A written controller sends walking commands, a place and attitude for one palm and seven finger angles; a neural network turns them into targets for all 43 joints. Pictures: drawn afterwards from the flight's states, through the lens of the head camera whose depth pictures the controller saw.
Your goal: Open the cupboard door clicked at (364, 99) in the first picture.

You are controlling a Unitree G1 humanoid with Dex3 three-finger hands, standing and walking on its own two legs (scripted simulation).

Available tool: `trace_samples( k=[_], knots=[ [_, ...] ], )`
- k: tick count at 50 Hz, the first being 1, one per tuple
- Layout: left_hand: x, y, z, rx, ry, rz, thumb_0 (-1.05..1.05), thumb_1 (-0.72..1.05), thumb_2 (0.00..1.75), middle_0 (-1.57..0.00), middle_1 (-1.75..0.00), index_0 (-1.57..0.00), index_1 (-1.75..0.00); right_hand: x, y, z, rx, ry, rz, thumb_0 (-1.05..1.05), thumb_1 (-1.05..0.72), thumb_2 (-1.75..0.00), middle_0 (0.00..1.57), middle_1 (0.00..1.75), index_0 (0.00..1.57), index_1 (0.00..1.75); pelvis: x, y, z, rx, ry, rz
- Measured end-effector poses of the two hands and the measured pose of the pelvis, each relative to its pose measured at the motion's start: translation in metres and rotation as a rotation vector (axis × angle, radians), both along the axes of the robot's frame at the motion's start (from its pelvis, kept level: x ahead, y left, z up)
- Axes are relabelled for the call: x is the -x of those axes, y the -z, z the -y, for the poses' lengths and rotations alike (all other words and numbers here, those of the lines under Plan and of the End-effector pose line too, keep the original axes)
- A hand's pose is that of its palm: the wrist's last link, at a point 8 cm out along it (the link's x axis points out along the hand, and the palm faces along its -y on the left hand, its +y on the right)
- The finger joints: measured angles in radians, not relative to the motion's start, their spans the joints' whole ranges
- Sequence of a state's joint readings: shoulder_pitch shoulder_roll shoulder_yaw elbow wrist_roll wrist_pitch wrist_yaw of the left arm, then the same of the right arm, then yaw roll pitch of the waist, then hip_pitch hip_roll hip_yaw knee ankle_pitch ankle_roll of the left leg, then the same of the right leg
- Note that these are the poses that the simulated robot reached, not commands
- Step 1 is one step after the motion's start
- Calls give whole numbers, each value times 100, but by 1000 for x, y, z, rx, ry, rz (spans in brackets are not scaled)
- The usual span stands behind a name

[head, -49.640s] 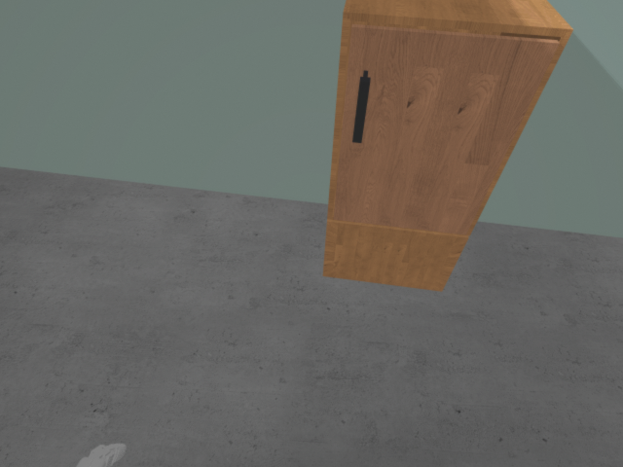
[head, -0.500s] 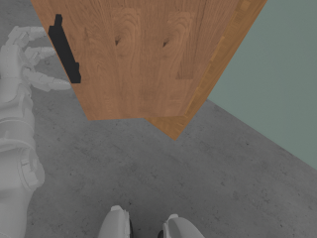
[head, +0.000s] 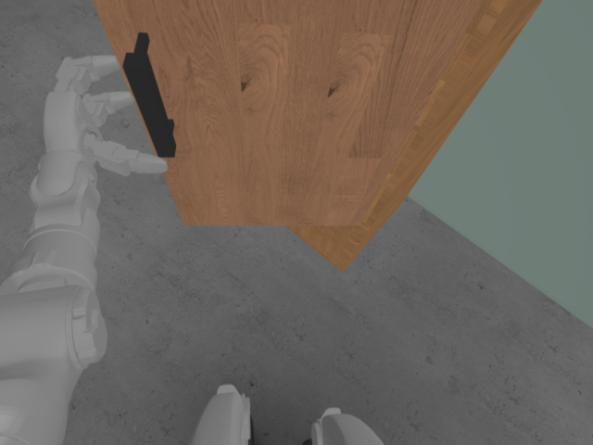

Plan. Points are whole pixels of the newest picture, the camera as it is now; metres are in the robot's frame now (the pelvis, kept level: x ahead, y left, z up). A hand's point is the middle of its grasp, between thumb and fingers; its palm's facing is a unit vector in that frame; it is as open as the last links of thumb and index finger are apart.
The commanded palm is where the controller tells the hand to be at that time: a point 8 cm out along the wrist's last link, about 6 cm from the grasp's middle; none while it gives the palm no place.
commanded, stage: slide the fingers in behind the handle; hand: left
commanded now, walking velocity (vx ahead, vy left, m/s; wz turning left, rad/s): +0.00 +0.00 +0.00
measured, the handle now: (156, 100) +0.55 +0.18 +0.08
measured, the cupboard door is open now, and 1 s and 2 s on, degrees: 43 43 43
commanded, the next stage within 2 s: move the hooked fingers beside the handle in 0.54 s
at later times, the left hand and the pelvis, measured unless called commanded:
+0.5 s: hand (128, 124) +0.50 +0.21 +0.08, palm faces +0.12 -0.99 -0.02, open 14.9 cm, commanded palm +0.49 +0.19 +0.08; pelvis -0.01 +0.01 -0.01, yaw +1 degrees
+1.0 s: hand (125, 120) +0.51 +0.21 +0.08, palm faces +0.09 -1.00 -0.01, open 14.8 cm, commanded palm +0.49 +0.20 +0.08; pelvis -0.01 +0.02 -0.01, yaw +0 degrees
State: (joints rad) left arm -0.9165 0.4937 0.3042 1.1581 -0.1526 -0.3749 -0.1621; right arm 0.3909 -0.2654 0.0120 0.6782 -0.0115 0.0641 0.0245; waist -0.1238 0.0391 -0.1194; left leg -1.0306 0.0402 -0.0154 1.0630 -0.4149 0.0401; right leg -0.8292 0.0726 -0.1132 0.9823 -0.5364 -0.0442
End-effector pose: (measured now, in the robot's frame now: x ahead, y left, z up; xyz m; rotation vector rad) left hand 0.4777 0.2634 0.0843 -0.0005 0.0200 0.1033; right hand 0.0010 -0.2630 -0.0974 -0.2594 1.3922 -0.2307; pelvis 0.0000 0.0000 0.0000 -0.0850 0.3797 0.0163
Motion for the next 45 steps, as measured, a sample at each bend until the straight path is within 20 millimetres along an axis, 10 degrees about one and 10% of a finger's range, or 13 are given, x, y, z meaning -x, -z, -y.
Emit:
trace_samples(
  k=[45],
  knots=[
    [-7, 1, -1, -12, 10, 15, -1, -50, 30, -16, -118, -15, -116, 18, 2, -15, 5, -23, -23, 1, -90, -90, 21, 30, 20, 30, 11, 7, -15, 19, -14, -20]
  ],
)
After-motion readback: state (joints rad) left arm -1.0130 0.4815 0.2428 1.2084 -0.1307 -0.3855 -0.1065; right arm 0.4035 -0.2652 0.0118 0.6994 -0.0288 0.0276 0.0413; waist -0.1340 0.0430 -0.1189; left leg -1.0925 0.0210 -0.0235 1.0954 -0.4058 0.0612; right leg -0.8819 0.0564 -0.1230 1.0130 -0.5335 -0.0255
